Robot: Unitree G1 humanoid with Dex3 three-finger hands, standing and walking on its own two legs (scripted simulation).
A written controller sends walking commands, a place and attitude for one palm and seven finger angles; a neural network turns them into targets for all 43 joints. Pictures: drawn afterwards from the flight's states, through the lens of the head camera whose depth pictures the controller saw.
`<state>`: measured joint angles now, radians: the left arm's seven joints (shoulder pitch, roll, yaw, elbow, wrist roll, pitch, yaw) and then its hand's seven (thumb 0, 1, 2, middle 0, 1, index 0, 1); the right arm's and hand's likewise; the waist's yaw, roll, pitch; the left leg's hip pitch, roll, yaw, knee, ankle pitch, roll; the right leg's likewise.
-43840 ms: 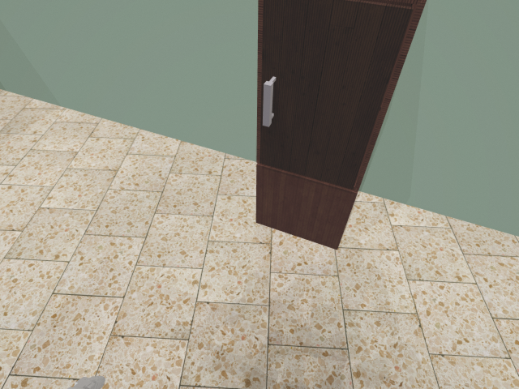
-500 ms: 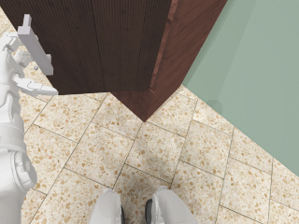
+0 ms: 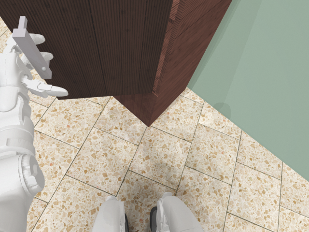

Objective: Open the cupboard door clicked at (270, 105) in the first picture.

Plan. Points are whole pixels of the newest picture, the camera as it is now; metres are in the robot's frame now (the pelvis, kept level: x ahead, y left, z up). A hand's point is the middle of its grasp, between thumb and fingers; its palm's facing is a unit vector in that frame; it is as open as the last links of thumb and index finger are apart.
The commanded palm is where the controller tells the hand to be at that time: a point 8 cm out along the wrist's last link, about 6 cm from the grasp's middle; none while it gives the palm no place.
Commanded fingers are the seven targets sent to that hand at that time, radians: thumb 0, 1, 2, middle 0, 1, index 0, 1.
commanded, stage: slide the fingers in behind the handle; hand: left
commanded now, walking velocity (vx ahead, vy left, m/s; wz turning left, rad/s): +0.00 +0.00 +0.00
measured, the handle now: (35, 50) +0.55 +0.26 +0.05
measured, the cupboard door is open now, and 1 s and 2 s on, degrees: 50 50 88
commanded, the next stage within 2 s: close the thumb around the handle in 0.26 s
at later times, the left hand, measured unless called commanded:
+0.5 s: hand (43, 69) +0.50 +0.23 +0.05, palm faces +0.08 -1.00 -0.03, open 13.5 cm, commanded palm +0.48 +0.27 +0.05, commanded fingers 0.00 -0.05 0.49 -0.33 -1.25 -0.33 -1.25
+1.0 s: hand (42, 70) +0.49 +0.24 +0.05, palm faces +0.08 -1.00 -0.02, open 6.2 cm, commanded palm +0.47 +0.27 +0.05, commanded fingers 0.00 0.90 0.90 -0.40 -1.35 -0.40 -1.35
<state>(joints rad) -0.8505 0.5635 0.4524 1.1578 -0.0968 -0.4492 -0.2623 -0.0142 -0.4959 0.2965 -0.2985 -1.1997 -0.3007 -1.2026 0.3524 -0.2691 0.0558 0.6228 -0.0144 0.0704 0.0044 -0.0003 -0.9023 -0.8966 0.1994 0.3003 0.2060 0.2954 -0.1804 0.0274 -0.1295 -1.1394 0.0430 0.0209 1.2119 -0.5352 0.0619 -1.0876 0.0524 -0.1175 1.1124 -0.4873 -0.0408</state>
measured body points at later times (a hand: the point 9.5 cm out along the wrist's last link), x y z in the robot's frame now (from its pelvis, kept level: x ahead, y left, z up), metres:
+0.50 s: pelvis +0.00 +0.00 +0.00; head +0.15 +0.04 +0.42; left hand +0.49 +0.29 +0.05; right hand +0.02 -0.27 -0.10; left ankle +0.01 +0.08 -0.64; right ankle +0.02 -0.10 -0.64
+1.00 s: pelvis +0.00 +0.00 +0.00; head +0.15 +0.04 +0.43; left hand +0.48 +0.29 +0.05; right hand +0.02 -0.26 -0.10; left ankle +0.01 +0.08 -0.64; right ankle +0.02 -0.10 -0.64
